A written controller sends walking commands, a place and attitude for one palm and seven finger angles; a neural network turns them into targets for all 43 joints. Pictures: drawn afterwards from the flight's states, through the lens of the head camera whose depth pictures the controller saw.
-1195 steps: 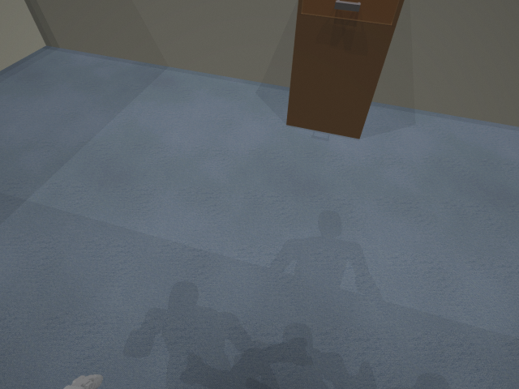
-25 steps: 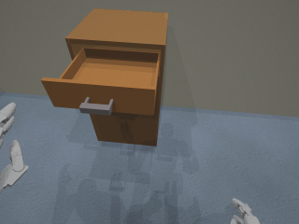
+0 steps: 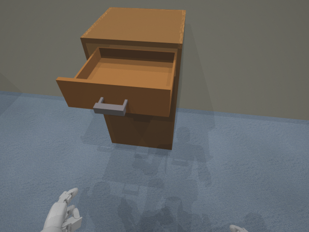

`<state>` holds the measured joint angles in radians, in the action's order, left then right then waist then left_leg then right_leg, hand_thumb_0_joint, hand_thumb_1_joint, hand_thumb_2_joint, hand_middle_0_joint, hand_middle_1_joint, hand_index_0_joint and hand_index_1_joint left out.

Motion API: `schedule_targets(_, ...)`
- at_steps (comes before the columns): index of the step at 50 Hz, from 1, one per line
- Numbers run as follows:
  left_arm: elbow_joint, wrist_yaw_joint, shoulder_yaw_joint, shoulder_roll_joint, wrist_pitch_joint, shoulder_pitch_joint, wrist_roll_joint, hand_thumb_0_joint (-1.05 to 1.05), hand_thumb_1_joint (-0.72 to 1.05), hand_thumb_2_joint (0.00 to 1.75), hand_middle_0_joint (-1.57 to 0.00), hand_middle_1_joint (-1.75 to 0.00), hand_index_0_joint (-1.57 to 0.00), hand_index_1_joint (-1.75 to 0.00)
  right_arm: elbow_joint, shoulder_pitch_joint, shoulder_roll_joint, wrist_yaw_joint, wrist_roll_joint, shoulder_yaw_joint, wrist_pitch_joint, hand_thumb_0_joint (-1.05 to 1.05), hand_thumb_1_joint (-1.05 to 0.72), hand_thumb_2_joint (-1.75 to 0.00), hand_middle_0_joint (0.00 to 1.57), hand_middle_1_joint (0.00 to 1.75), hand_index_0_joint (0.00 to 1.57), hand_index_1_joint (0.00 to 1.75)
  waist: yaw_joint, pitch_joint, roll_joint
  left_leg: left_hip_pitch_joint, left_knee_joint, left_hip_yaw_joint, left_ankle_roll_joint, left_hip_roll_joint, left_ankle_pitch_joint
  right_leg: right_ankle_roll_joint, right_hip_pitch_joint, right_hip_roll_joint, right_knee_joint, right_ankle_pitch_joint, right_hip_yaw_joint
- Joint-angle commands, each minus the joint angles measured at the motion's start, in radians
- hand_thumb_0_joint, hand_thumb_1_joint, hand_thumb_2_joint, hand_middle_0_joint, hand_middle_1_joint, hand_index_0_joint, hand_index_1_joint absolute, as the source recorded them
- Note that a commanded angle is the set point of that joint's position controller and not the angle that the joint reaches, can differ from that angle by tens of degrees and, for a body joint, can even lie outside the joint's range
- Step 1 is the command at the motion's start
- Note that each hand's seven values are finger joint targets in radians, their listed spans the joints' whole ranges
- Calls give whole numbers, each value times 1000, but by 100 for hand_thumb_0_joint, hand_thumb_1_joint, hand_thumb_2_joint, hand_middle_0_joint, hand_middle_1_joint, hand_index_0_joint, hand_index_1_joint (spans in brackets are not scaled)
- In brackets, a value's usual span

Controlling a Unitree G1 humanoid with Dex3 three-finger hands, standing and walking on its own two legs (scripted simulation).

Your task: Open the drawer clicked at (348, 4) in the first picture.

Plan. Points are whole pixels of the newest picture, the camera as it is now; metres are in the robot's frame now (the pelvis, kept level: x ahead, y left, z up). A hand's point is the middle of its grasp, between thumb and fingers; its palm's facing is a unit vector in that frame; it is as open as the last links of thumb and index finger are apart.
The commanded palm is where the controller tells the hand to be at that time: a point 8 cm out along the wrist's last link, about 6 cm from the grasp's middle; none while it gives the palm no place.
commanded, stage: let the arm hang, fingers relaxed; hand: left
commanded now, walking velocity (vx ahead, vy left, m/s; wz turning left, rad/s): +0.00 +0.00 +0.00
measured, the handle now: (111, 105) +0.55 +0.19 +0.00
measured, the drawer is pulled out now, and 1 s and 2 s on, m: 0.29 0.29 0.29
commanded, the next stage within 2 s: look to check the result in 0.92 s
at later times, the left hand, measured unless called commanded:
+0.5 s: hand out of the picture -0.04 +0.19 -0.15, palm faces +0.01 -0.98 -0.22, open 7.3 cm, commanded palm none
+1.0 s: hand out of the picture -0.01 +0.17 -0.16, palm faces +0.00 -0.99 -0.17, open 7.4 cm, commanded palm none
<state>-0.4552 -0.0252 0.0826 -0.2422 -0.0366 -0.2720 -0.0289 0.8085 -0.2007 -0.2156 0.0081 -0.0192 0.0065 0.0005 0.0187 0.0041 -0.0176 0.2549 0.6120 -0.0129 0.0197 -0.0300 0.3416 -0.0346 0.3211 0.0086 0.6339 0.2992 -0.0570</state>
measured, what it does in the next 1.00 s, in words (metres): stands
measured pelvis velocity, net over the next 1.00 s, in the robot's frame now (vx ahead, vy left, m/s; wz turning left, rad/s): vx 0.00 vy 0.01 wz -0.05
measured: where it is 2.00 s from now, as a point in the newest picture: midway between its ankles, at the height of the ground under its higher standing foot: outside the picture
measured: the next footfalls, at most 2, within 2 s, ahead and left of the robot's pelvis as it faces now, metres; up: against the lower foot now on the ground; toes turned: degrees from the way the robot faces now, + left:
none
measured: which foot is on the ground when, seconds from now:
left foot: down 0.00-1.00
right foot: down 0.00-1.00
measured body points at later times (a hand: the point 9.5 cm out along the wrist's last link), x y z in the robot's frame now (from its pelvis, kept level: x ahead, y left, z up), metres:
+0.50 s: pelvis +0.00 +0.01 +0.02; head +0.02 +0.00 +0.47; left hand -0.04 +0.24 -0.14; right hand -0.05 -0.19 -0.15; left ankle -0.01 +0.11 -0.73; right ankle +0.03 -0.10 -0.73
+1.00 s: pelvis +0.00 +0.01 +0.02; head +0.01 +0.01 +0.47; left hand -0.01 +0.22 -0.15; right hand -0.04 -0.19 -0.15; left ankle -0.01 +0.11 -0.73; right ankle +0.03 -0.10 -0.73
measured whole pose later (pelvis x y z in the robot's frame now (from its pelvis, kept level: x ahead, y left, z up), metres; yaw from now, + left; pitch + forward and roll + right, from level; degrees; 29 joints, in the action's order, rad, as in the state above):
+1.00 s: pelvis +0.00 +0.01 +0.02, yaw -3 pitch -2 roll +0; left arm -1.13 -0.03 0.01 -0.12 0.01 -0.31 -0.01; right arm 1.12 -0.33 -0.10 -0.04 -0.01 0.01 0.00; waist 0.00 -0.05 0.00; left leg 0.13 0.41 -0.06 0.03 -0.01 0.25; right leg -0.02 0.20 -0.02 0.41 0.18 -0.01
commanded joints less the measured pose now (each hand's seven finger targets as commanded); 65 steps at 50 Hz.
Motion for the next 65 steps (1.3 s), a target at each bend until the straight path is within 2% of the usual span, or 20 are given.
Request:
schedule_targets(1,-157,0,-21,-86,18,-8,9,0,90,90,-20,-30,-20,-30,-15,-37,-97,-24,-2,15,14,0,-90,-90,20,30,20,30,-15,-13,-59,-11,-198,131,41,141,-353,-1,-105,49,-160,-196,108)
schedule_targets(2,-222,1,-26,-88,18,-11,11,0,90,90,-20,-30,-20,-30,7,-29,-100,-29,0,11,12,0,-90,-90,20,30,20,30,-25,-36,-86,20,-222,133,44,148,-317,2,-135,40,-182,-160,107)
schedule_targets(4,-334,4,-33,-81,25,-32,13,0,90,90,-20,-30,-20,-30,54,-41,-88,-37,6,4,12,0,-90,-90,20,30,20,30,-30,-26,-81,7,-236,104,31,127,-235,-11,-172,52,-231,-169,134)
schedule_targets(5,-374,3,-34,-84,27,-36,13,0,90,90,-20,-30,-20,-30,73,-46,-82,-41,9,4,9,0,-90,-90,20,30,20,30,-30,-44,-62,-7,-240,98,26,123,-193,-16,-158,55,-256,-157,139)
schedule_targets(6,-404,2,-22,-45,28,-51,10,0,90,90,-20,-30,-20,-30,93,-70,-62,-44,2,7,8,0,-90,-90,20,30,20,30,-28,-17,-133,-16,-254,89,27,122,-150,-20,-172,59,-275,-141,135)
schedule_targets(7,-432,3,-27,-51,30,-56,13,0,90,90,-20,-30,-20,-30,110,-85,-52,-45,3,5,7,0,-90,-90,20,30,20,30,-27,-11,-156,-24,-259,84,26,119,-143,-22,-182,57,-277,-154,133)
schedule_targets(9,-485,5,-36,-51,34,-58,16,0,90,90,-20,-30,-20,-30,142,-112,-43,-47,7,6,5,0,-90,-90,20,30,20,30,-24,-15,-124,-29,-265,80,24,118,-126,-25,-182,62,-292,-154,134)
schedule_targets(10,-505,4,-39,-48,36,-62,16,0,90,90,-20,-30,-20,-30,157,-124,-38,-48,10,9,3,0,-90,-90,20,30,20,30,-23,-28,-70,-49,-263,81,24,123,-136,-26,-164,62,-302,-155,132)
schedule_targets(11,-528,4,-44,-44,36,-62,17,0,90,90,-20,-30,-20,-30,174,-145,-37,-49,11,8,2,0,-90,-90,20,30,20,30,-18,-27,-54,-52,-266,81,26,126,-138,-24,-166,66,-307,-154,128)
schedule_targets(15,-596,0,-53,-31,35,-78,18,0,90,90,-20,-30,-20,-30,223,-179,-24,-52,15,6,-2,0,-90,-90,20,30,20,30,-18,-81,-4,-52,-280,79,27,128,-126,-23,-129,67,-318,-120,124)
schedule_targets(18,-630,-3,-58,-18,36,-94,20,0,90,90,-20,-30,-20,-30,253,-206,-15,-54,14,3,1,0,-90,-90,20,30,20,30,-17,-63,9,-63,-287,81,29,130,-142,-21,-142,68,-311,-133,125)
schedule_targets(20,-647,-7,-59,-12,36,-102,19,0,90,90,-20,-30,-20,-30,266,-206,-8,-55,16,2,1,0,-90,-90,20,30,20,30,-19,-85,8,-66,-292,78,29,129,-135,-19,-119,66,-310,-118,123)
schedule_targets(23,-659,-9,-60,-4,34,-102,19,0,90,90,-20,-30,-20,-30,284,-222,6,-55,15,1,0,0,-90,-90,20,30,20,30,-16,-105,40,-45,-301,78,30,128,-111,-17,-118,67,-309,-104,124)
schedule_targets(30,-666,-16,-59,21,40,-124,18,0,90,90,-20,-30,-20,-30,300,-222,33,-54,14,6,4,0,-90,-90,20,30,20,30,-22,-115,26,-58,-303,73,31,125,-98,-15,-88,61,-306,-92,130)
schedule_targets(33,-660,-16,-57,27,39,-114,15,0,90,90,-20,-30,-20,-30,303,-229,41,-53,12,8,4,0,-90,-90,20,30,20,30,-17,-146,26,-26,-307,71,30,118,-68,-14,-79,61,-309,-76,138)
schedule_targets(37,-659,-17,-56,32,44,-116,16,0,90,90,-20,-30,-20,-30,304,-230,53,-54,11,10,7,0,-90,-90,20,30,20,30,-16,-132,2,-38,-300,65,29,120,-102,-15,-88,61,-304,-113,139)
schedule_targets(43,-660,-16,-55,37,47,-116,16,0,90,90,-20,-30,-20,-30,303,-225,50,-58,13,12,13,0,-90,-90,20,30,20,30,-15,-109,-2,-70,-293,58,26,125,-167,-17,-105,67,-297,-180,134)
schedule_targets(55,-662,-17,-57,30,49,-118,17,0,90,90,-20,-30,-20,-30,304,-212,35,-57,16,16,9,0,-90,-90,20,30,20,30,-14,-109,17,-99,-298,60,24,126,-150,-16,-90,64,-310,-152,142)
schedule_targets(62,-664,-18,-55,25,48,-105,18,0,90,90,-20,-30,-20,-30,311,-212,36,-59,14,16,11,0,-90,-90,20,30,20,30,-14,-107,-5,-93,-301,56,21,128,-171,-16,-115,68,-307,-180,137)
schedule_targets(65,-662,-18,-57,25,50,-109,17,0,90,90,-20,-30,-20,-30,307,-203,30,-58,15,18,10,0,-90,-90,20,30,20,30,-15,-114,18,-104,-303,58,21,130,-167,-15,-96,62,-308,-171,139)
